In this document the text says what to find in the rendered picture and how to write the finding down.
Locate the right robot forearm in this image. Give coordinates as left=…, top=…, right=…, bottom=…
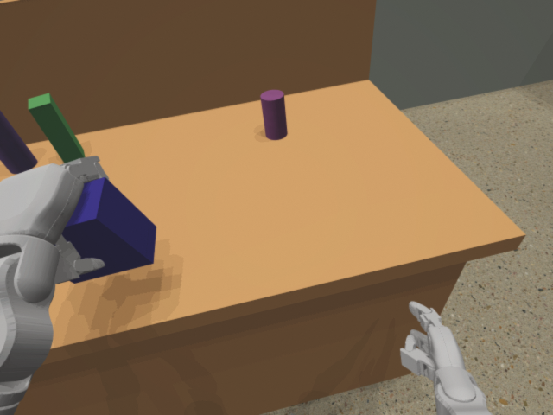
left=434, top=367, right=492, bottom=415

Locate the robot right hand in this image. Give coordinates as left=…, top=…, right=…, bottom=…
left=400, top=301, right=466, bottom=381

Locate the sponge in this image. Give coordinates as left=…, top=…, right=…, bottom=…
left=55, top=177, right=156, bottom=284

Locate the left robot forearm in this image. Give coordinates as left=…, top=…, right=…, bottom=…
left=0, top=234, right=60, bottom=415

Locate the robot left hand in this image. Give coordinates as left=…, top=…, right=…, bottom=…
left=0, top=156, right=109, bottom=284

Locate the table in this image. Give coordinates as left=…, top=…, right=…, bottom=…
left=0, top=0, right=526, bottom=415

